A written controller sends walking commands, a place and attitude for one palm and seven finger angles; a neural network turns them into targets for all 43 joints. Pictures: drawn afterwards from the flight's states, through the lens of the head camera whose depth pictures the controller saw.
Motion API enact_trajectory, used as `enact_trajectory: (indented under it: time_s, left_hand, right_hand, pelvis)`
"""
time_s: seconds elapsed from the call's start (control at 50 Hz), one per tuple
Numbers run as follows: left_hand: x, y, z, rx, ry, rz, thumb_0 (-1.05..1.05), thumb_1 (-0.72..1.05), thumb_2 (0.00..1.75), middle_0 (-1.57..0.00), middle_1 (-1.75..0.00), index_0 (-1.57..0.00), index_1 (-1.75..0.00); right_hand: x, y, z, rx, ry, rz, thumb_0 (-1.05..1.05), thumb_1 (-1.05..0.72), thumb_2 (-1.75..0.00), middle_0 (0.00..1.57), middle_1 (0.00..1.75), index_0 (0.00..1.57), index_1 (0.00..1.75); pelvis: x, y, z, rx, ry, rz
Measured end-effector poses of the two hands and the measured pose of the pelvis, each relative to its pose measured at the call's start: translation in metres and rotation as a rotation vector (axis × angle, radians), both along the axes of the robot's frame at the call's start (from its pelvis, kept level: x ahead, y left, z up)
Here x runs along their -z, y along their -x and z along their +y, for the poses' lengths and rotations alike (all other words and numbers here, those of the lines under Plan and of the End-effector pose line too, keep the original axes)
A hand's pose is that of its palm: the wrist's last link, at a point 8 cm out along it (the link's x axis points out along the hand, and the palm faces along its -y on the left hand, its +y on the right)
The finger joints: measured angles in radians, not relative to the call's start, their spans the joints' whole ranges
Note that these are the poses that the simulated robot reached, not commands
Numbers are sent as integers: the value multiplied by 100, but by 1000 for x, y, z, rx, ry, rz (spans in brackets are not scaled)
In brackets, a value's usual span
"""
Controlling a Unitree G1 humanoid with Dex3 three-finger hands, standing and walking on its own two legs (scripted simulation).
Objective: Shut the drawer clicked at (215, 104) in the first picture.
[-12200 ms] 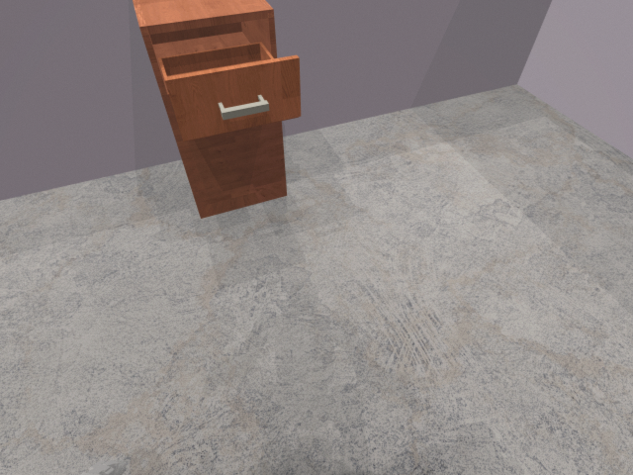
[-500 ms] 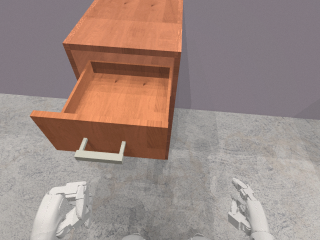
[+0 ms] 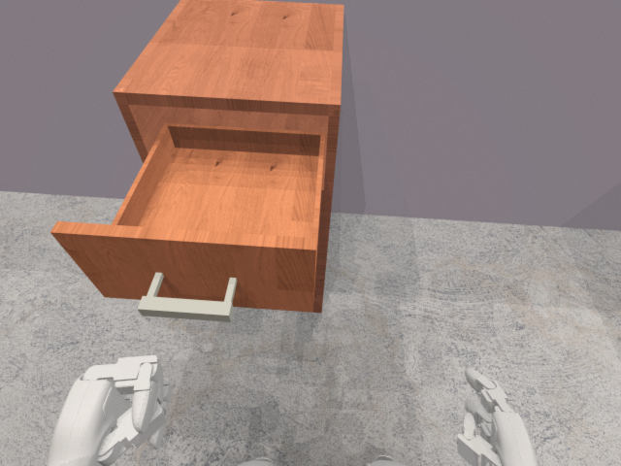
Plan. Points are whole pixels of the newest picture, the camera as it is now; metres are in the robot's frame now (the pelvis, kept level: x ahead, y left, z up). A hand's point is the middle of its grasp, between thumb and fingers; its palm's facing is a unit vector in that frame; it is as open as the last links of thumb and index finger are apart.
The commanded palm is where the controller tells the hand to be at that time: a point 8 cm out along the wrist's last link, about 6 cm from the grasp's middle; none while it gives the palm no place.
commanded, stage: raise the hand and make a fist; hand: left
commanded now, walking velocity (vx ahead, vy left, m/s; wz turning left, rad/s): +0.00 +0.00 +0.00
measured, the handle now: (190, 295) +0.35 +0.20 -0.02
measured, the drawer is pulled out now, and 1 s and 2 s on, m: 0.30 0.30 0.30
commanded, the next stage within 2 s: bring the fist close to the handle in 0.04 s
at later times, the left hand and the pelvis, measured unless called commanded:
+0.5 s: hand (176, 393) +0.20 +0.17 +0.04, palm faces -0.01 -1.00 -0.06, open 3.3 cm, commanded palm +0.17 +0.23 +0.04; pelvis -0.01 -0.01 -0.01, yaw +0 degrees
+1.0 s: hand (193, 374) +0.23 +0.17 -0.01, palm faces -0.04 -1.00 -0.05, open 3.3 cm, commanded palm +0.22 +0.22 -0.01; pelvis -0.02 -0.01 -0.04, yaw +0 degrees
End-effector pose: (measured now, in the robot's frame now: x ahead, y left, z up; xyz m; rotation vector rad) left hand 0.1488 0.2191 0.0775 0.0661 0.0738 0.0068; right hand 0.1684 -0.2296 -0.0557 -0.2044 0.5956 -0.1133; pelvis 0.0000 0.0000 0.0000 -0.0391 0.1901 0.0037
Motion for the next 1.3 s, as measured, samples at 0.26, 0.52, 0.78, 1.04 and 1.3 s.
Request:
enact_trajectory:
  time_s: [0.26, 0.52, 0.78, 1.04, 1.3]
  left_hand:
    - [8, 0, 0, -11, -7, 8, 2, 90, 90, -140, -160, -140, -160]
    - [35, -29, 1, 20, 11, 9, 2, 90, 90, -139, -160, -140, -160]
    - [63, -42, 1, 21, 9, -1, 2, 90, 90, -139, -160, -140, -160]
    - [90, -71, 3, 52, 23, -18, 2, 90, 90, -140, -160, -140, -160]
    - [103, -87, -1, 59, 24, -17, 2, 90, 90, -139, -160, -140, -160]
  right_hand:
    - [2, -3, -1, -15, -8, -9, 1, -90, -90, 20, 30, 20, 30]
    - [20, 6, -12, -4, 19, 47, 1, -90, -90, 20, 30, 20, 30]
    - [42, 12, -15, -6, 33, 99, 1, -90, -90, 20, 30, 20, 30]
    - [65, 19, -12, -22, 43, 144, 1, -90, -90, 20, 30, 20, 30]
    - [80, 32, -12, -8, 40, 213, 1, -90, -90, 20, 30, 20, 30]
  pelvis:
    - [1, 3, -7, -4, -4, 4]
    - [11, 5, -11, -2, -5, 48]
    - [28, 10, -9, 4, -8, 103]
    - [46, 19, -6, 6, -2, 152]
    - [54, 23, -1, 13, -2, 180]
